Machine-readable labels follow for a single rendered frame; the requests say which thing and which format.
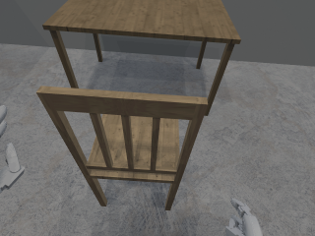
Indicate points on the right robot hand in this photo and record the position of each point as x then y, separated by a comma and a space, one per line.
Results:
248, 226

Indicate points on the chair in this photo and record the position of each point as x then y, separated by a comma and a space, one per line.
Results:
137, 137

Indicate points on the left robot hand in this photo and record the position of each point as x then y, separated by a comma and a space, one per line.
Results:
13, 171

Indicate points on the table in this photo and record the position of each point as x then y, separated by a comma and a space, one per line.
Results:
194, 20

